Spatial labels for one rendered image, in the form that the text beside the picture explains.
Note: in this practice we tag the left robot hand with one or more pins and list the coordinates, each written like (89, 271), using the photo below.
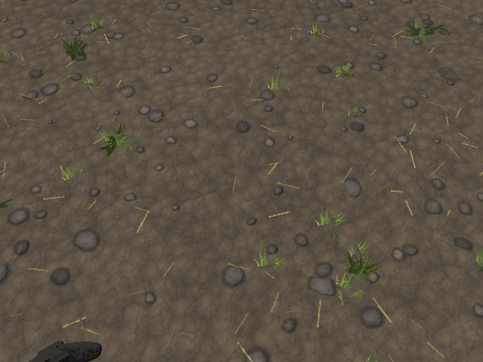
(69, 352)

